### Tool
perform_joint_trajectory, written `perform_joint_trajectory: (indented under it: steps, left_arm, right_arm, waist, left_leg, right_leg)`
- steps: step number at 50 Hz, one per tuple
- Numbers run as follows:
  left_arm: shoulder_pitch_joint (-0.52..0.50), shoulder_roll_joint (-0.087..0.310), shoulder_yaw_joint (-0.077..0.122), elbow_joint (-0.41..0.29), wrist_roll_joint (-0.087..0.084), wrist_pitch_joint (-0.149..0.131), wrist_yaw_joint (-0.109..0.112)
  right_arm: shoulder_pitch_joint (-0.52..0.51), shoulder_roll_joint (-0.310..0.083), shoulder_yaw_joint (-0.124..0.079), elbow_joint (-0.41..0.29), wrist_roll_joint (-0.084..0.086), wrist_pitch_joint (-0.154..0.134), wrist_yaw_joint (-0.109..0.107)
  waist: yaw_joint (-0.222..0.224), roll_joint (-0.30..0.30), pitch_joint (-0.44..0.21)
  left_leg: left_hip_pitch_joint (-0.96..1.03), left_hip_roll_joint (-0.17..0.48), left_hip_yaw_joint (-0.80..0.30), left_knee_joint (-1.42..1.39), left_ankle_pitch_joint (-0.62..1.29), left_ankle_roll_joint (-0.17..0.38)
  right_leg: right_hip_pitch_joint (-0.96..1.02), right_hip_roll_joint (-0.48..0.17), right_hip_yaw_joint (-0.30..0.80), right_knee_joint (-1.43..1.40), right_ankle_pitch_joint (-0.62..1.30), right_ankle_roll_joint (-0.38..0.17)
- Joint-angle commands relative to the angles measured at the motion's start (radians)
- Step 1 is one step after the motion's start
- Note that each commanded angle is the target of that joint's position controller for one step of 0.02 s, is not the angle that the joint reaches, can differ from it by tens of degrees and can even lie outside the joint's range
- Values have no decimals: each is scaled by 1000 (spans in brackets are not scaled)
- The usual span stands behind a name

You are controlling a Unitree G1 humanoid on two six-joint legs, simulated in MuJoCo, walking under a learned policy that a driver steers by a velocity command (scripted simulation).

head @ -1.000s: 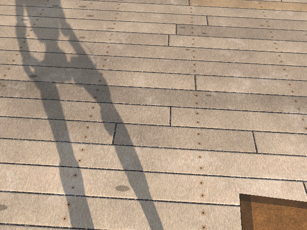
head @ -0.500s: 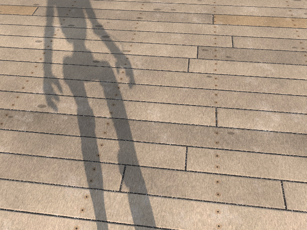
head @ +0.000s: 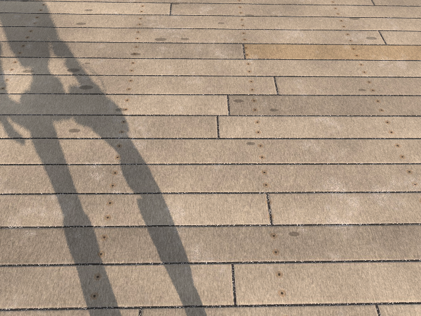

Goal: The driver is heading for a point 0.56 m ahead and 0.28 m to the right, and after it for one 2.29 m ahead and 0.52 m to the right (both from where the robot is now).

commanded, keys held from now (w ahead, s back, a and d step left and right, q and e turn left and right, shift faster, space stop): w+e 1.00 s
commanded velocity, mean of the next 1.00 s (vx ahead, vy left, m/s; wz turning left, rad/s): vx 0.50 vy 0.00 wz -0.56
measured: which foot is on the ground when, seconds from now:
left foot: down 0.00-0.30, up 0.32-0.80, down 0.82-1.00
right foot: up 0.00-0.26, down 0.28-0.84, up 0.86-1.00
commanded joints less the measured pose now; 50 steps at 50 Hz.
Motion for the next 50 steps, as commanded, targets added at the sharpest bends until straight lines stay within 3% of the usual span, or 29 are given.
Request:
perform_joint_trajectory:
  steps: [1,5,8,11,13,14,15,16,17,18,19,21,22,26,28,30,36,38,40,41,42,43,44,45,46,47,48,50]
  left_arm:
    - [-48,12,-2,-66,0,1,-11]
    - [-179,-9,-19,-123,4,-3,-22]
    - [-241,3,-19,-155,8,-7,-27]
    - [-179,26,-7,-151,11,-6,-22]
    - [-11,65,15,-107,11,-13,-11]
    - [137,105,37,-64,21,-22,0]
    - [209,227,76,-70,27,-19,16]
    - [162,296,83,-95,10,-10,16]
    - [150,258,76,-84,-5,0,25]
    - [96,204,62,-76,-14,-3,31]
    - [60,158,48,-77,-16,-12,32]
    - [12,128,35,-93,-29,-28,35]
    - [25,125,32,-91,-32,-40,34]
    - [114,173,41,-83,-27,-53,31]
    - [159,169,40,-84,-27,-49,29]
    - [202,173,40,-83,-27,-47,30]
    - [267,184,39,-86,-11,-43,44]
    - [231,203,44,-100,-9,-44,52]
    - [168,228,48,-120,-8,-51,46]
    - [146,223,46,-125,-17,-58,36]
    - [166,136,22,-160,-27,-67,27]
    - [274,87,14,-195,-51,-63,28]
    - [277,162,19,-155,-14,-44,39]
    - [202,165,21,-152,-3,-37,30]
    - [151,138,16,-158,0,-35,21]
    - [126,126,15,-171,7,-25,11]
    - [151,124,14,-168,11,-11,0]
    - [118,118,12,-185,9,6,-13]
  right_arm:
    - [17,-94,-13,-38,0,-18,-5]
    - [59,-117,-15,-25,-3,-15,-15]
    - [120,-120,-16,-1,-4,-2,-24]
    - [99,-155,-25,-4,-9,14,-33]
    - [77,-188,-35,-18,-11,34,-30]
    - [51,-194,-37,-36,-5,39,-23]
    - [51,-133,-26,-100,22,29,-16]
    - [34,-117,-22,-165,16,18,5]
    - [-105,-139,-25,-180,2,11,9]
    - [-100,-126,-19,-188,12,-2,12]
    - [-94,-124,-21,-178,3,0,9]
    - [-34,-113,-18,-166,-33,37,8]
    - [-41,-113,-20,-173,-37,52,12]
    - [-166,-104,-15,-229,-32,75,24]
    - [-254,-116,-15,-260,-29,77,24]
    - [-316,-118,-12,-284,-26,77,26]
    - [-464,-126,5,-358,-14,55,37]
    - [-413,-146,4,-360,-10,46,34]
    - [-229,-189,-14,-308,-7,34,17]
    - [-82,-222,-27,-274,-12,22,3]
    - [78,-298,-43,-271,-38,17,-16]
    - [23,-356,-56,-285,-39,31,-15]
    - [-59,-273,-47,-303,-28,45,-6]
    - [-110,-183,-24,-311,-20,46,-3]
    - [-106,-144,-12,-295,-22,42,0]
    - [-112,-141,-10,-278,-19,39,-3]
    - [-109,-153,-11,-269,-17,31,-4]
    - [-79,-149,-12,-249,-4,9,7]
  waist:
    - [10,108,54]
    - [-16,110,69]
    - [-37,102,82]
    - [8,145,23]
    - [77,153,-78]
    - [153,106,-153]
    - [167,-100,-274]
    - [94,-135,-334]
    - [120,34,-210]
    - [72,53,-82]
    - [26,103,-23]
    - [-27,61,-26]
    - [-33,54,-30]
    - [2,13,-18]
    - [36,2,-3]
    - [65,-15,-6]
    - [108,-28,9]
    - [66,-46,6]
    - [-19,-42,-65]
    - [-100,15,-149]
    - [-141,129,-312]
    - [-41,405,-393]
    - [-10,226,-264]
    - [-15,95,-136]
    - [-15,48,-48]
    - [1,94,-37]
    - [15,161,-39]
    - [17,161,-32]
  left_leg:
    - [-27,271,-105,-156,240,56]
    - [32,288,-30,-139,347,60]
    - [143,305,16,-83,506,47]
    - [213,319,62,91,919,36]
    - [198,321,71,371,1003,35]
    - [70,304,85,615,825,6]
    - [-284,194,100,1016,300,-50]
    - [-586,5,-103,1240,-368,-83]
    - [-688,81,-232,1229,-268,-70]
    - [-680,128,-229,1119,-172,-62]
    - [-622,161,-233,1012,-140,-61]
    - [-493,177,-233,925,-119,-91]
    - [-485,175,-226,902,-121,-103]
    - [-565,167,-198,743,4,-136]
    - [-621,159,-201,658,66,-140]
    - [-658,143,-207,588,122,-137]
    - [-626,77,-204,382,148,-109]
    - [-511,64,-226,301,116,-83]
    - [-217,8,-201,245,48,-48]
    - [-6,46,-226,188,76,-21]
    - [236,292,-471,165,-148,25]
    - [373,509,-962,14,-212,135]
    - [242,495,-953,9,-306,145]
    - [109,441,-779,1,-279,129]
    - [6,382,-616,-14,-76,100]
    - [-40,328,-509,-48,-57,71]
    - [-75,319,-453,-61,2,73]
    - [-84,312,-371,-81,141,83]
  right_leg:
    - [-77,-16,-14,-89,110,14]
    - [-32,3,-85,-309,168,3]
    - [-29,37,-142,-391,110,-33]
    - [91,117,-193,-420,-30,-95]
    - [276,186,-198,-467,-113,-147]
    - [493,178,-138,-570,-80,-185]
    - [802,-95,275,-612,-125,-293]
    - [925,-280,747,-763,-10,-418]
    - [852,-235,593,-780,-26,-372]
    - [699,-208,464,-799,23,-318]
    - [598,-142,371,-805,158,-260]
    - [463,-79,281,-833,253,-243]
    - [456,-55,258,-829,314,-240]
    - [460,-12,240,-849,323,-209]
    - [502,-10,265,-855,287,-192]
    - [564,-12,287,-846,287,-169]
    - [667,-28,334,-766,424,-170]
    - [651,-41,359,-722,467,-139]
    - [568,-4,344,-572,637,-89]
    - [495,61,296,-373,602,-65]
    - [358,127,225,-82,272,-46]
    - [75,275,127,157,-399,-26]
    - [-12,166,122,259,-345,-29]
    - [-10,125,106,245,-255,-22]
    - [12,91,99,183,-208,-15]
    - [32,66,91,135,-188,-11]
    - [59,57,75,132,-180,2]
    - [42,49,64,122,-154,8]
Keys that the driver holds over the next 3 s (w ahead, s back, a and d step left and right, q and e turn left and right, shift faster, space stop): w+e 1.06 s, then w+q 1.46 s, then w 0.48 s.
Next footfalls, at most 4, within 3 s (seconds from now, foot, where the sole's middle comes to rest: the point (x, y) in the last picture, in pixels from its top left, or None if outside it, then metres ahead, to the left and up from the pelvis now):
0.28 right None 0.29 -0.11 -0.78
0.82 left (233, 269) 0.66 -0.07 -0.78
1.32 right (329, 258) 0.70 -0.40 -0.78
1.84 left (302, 179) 1.04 -0.36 -0.78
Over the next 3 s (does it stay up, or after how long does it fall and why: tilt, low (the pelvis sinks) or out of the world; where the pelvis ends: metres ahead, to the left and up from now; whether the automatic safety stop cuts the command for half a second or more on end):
stays up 1.46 -0.41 -0.01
